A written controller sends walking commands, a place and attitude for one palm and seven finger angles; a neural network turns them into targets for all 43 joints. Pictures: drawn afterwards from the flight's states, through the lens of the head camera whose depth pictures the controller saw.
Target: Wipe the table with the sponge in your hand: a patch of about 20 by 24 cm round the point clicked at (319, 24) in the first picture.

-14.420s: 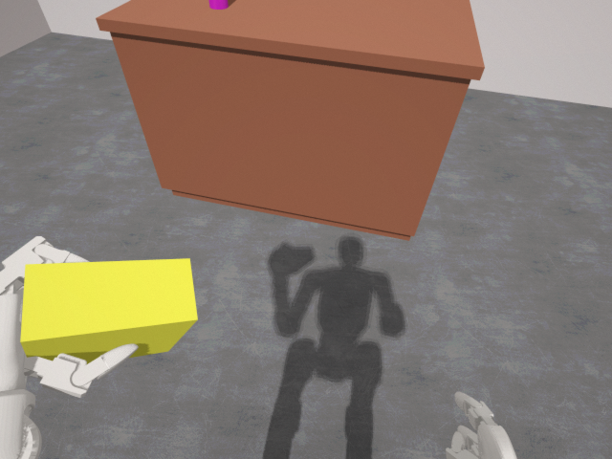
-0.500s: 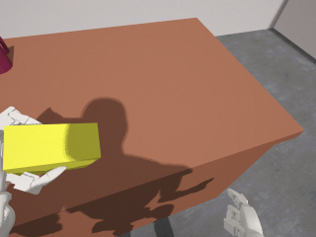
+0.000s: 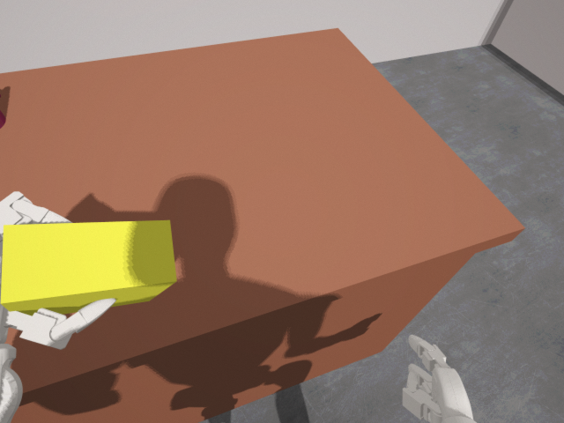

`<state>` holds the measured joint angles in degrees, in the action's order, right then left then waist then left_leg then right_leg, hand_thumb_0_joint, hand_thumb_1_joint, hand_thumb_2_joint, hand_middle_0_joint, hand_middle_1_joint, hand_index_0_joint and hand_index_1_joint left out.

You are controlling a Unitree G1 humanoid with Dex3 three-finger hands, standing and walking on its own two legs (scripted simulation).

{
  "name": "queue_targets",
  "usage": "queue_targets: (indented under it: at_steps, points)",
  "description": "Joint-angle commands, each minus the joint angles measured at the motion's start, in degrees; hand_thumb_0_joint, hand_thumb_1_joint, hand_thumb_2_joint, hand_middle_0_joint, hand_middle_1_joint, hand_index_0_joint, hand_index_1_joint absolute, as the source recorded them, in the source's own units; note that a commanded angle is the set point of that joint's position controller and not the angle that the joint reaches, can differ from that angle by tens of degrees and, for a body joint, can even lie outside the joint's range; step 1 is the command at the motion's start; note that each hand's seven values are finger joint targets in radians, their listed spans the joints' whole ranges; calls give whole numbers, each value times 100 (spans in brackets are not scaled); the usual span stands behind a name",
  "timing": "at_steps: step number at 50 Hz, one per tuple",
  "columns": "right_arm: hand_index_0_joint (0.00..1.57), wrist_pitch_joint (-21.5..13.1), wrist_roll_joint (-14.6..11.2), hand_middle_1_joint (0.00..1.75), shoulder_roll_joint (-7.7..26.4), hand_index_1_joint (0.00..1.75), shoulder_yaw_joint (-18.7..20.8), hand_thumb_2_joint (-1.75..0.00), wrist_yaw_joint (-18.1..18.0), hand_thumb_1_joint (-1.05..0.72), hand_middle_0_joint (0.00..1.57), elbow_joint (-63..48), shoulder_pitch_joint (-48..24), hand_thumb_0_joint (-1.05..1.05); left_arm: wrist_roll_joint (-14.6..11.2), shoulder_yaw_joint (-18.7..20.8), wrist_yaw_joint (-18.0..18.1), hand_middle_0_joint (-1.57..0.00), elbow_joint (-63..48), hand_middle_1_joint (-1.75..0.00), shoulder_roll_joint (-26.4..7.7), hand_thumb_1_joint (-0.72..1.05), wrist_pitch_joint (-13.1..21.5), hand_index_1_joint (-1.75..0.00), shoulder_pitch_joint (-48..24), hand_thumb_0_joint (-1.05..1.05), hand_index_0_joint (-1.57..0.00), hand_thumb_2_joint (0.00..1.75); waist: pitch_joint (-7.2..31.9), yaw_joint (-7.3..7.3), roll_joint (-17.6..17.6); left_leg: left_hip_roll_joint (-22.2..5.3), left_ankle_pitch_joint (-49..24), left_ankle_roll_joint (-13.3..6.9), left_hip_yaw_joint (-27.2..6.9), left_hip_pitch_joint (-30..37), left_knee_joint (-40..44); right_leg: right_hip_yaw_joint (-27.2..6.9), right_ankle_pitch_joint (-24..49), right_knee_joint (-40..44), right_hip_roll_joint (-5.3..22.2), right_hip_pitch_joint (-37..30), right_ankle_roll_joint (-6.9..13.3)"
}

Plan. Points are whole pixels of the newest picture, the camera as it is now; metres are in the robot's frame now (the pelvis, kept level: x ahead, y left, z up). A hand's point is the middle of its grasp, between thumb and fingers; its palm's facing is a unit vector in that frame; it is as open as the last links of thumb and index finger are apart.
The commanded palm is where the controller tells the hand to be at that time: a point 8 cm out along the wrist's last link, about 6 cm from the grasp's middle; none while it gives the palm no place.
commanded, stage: shuffle to correct the standing spot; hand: left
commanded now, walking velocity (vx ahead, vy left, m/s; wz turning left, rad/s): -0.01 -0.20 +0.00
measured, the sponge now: (117, 269) +0.24 +0.21 +0.14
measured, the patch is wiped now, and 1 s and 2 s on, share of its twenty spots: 0.00 0.00 0.00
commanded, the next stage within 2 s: none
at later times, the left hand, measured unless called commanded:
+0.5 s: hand (99, 268) +0.23 +0.21 +0.16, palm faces +0.34 -0.84 -0.43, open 10.0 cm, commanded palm +0.16 +0.25 +0.18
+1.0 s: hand (92, 276) +0.22 +0.21 +0.16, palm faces +0.32 -0.85 -0.42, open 10.1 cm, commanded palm +0.16 +0.25 +0.18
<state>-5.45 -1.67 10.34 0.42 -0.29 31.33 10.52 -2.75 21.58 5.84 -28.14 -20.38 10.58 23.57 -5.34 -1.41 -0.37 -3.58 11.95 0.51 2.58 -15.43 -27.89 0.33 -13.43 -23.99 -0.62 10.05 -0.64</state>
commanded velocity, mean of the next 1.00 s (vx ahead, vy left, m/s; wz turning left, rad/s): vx -0.03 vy -0.20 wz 0.00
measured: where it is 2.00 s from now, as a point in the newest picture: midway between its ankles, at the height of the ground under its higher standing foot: outside the picture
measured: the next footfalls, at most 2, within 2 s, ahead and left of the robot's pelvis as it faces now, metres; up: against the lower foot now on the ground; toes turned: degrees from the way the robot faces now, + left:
none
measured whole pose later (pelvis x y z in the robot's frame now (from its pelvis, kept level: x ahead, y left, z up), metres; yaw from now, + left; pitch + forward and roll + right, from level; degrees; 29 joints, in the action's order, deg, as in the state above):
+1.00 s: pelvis +0.00 -0.03 -0.01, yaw +1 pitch +0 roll -2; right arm -3.3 -1.8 11.0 1.7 -1.2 31.0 10.8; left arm -5.9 23.4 4.9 -34.0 -23.7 9.2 27.5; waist -6.0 0.5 -0.2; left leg -6.1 14.9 2.9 0.0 -19.3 -34.2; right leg 2.5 -17.0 -30.1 -3.1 13.2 1.9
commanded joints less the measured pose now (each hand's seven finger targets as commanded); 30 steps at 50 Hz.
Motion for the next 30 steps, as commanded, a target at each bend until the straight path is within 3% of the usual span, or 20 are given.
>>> queue_targets:
  at_steps: [1,3,5,6,8,9,10,11,14,15,18,20,24,25,26,29,30]
  points:
    - [20,-242,12,30,778,30,369,-90,-76,-90,20,-931,-356,0,-103,536,8,-120,-1152,-160,-1042,10,237,-160,-233,0,-120,130,989,77,-168,-437,-272,-205,-326,690,155,-238,914,357,329,234,167]
    - [20,-207,3,30,776,30,381,-90,-80,-90,20,-928,-301,0,-146,544,-18,-120,-1126,-160,-1034,10,196,-160,-161,0,-120,130,1033,95,20,-381,-499,-174,-270,705,-81,-326,1149,297,422,259,256]
    - [20,-181,16,30,751,30,321,-90,-95,-90,20,-879,-348,0,-170,455,-18,-120,-1076,-160,-943,10,158,-160,-67,0,-120,130,984,120,-90,-332,-387,-191,-207,715,-138,-303,1017,306,403,439,246]
    - [20,-195,5,30,786,30,383,-90,-102,-90,20,-927,-351,0,-188,547,-22,-120,-1249,-160,-1064,10,166,-160,-198,0,-120,130,956,112,-127,-342,-445,-174,-244,652,-175,-361,1078,247,439,416,281]
    - [20,-169,-5,30,772,30,397,-90,-110,-90,20,-935,-300,0,-210,598,-37,-120,-1209,-160,-1092,10,144,-160,-19,0,-120,130,1033,108,107,-337,-591,-185,-233,676,-373,-410,1237,202,513,406,331]
    - [20,-164,-26,30,755,30,354,-90,-120,-90,20,-922,-413,0,-205,709,0,-120,-1239,-160,-1192,10,117,-160,92,0,-120,130,1066,109,32,-345,-767,-199,-247,798,-326,-385,1276,162,502,482,328]
    - [20,-141,8,30,765,30,340,-90,-123,-90,20,-896,-355,0,-233,516,-34,-120,-1244,-160,-999,10,135,-160,50,0,-120,130,1008,136,-13,-344,-771,-213,-219,714,-352,-303,1239,160,453,483,291]
    - [20,-158,4,30,801,30,400,-90,-137,-90,20,-931,-362,0,-238,659,-35,-120,-1338,-160,-1171,10,143,-160,-32,0,-120,130,996,112,-10,-374,-809,-198,-269,660,-350,-338,1281,112,474,446,302]
    - [20,-153,-27,30,786,30,383,-90,-139,-90,20,-921,-415,0,-229,777,-12,-120,-1365,-160,-1250,10,127,-160,209,0,-120,130,1067,114,-144,-408,-1077,-229,-290,801,-382,-345,1405,21,484,478,308]
    - [20,-129,7,30,793,30,367,-90,-134,-90,20,-893,-327,0,-247,617,-43,-120,-1346,-160,-1079,10,150,-160,195,0,-120,130,1035,134,-161,-433,-1008,-250,-304,698,-345,-229,1279,9,419,455,265]
    - [20,-137,8,30,825,30,440,-90,-139,-90,20,-929,-263,0,-254,779,-63,-120,-1402,-160,-1244,10,163,-160,198,0,-120,130,1065,109,-46,-463,-1025,-223,-317,576,-465,-295,1397,-10,474,316,289]
    - [20,-128,11,30,808,30,381,-90,-130,-90,20,-880,-294,0,-255,678,-44,-120,-1391,-160,-1134,10,163,-160,251,0,-120,130,1045,138,-147,-448,-907,-246,-337,602,-360,-220,1221,-18,422,392,287]
    - [20,-150,-22,30,802,30,405,-90,-130,-90,20,-924,-351,0,-258,879,-21,-120,-1510,-160,-1325,10,165,-160,374,0,-120,130,1095,121,-235,-478,-889,-238,-418,609,-317,-265,1205,-98,451,378,324]
    - [20,-127,18,30,809,30,375,-90,-130,-90,20,-891,-285,0,-265,701,-45,-120,-1485,-160,-1159,10,184,-160,352,0,-120,130,1054,143,-281,-509,-812,-268,-430,531,-273,-156,1092,-92,392,387,281]
    - [20,-139,19,30,833,30,430,-90,-135,-90,20,-930,-302,0,-259,850,-46,-120,-1534,-160,-1333,10,178,-160,269,0,-120,130,973,118,-273,-568,-762,-272,-465,451,-273,-195,1079,-73,397,390,243]
    - [20,-137,-18,30,798,30,403,-90,-129,-90,20,-913,-327,0,-264,882,-29,-120,-1473,-160,-1324,10,151,-160,419,0,-120,130,1035,133,-205,-501,-732,-245,-434,557,-341,-289,1144,-57,453,427,330]
    - [20,-109,24,30,809,30,378,-90,-123,-90,20,-868,-241,0,-272,761,-44,-120,-1489,-160,-1199,10,175,-160,392,0,-120,130,1061,153,-236,-517,-695,-269,-426,481,-332,-173,1090,-54,414,375,303]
